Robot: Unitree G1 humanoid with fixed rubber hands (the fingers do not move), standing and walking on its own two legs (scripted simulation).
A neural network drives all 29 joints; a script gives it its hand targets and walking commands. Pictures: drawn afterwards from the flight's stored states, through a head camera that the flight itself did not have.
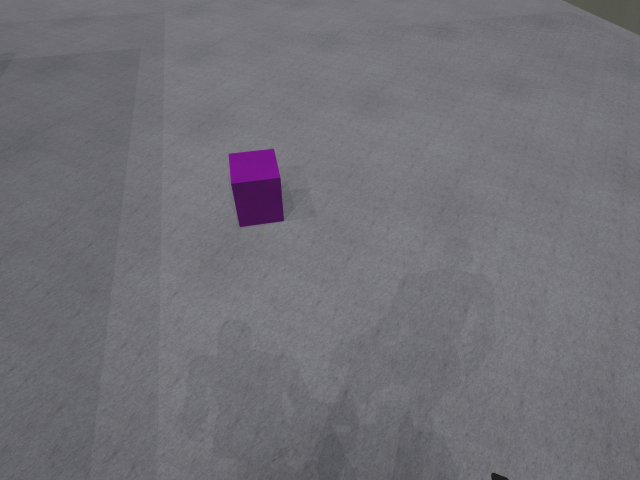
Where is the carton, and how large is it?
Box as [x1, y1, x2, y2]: [229, 149, 283, 226]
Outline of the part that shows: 273,149 229,154 231,185 240,226 283,220 280,178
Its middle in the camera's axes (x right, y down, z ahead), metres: -0.29 -0.21 +1.73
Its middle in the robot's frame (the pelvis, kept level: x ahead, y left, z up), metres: +1.38 +0.28 -0.64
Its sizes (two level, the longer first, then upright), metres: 0.210 0.200 0.250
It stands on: the floor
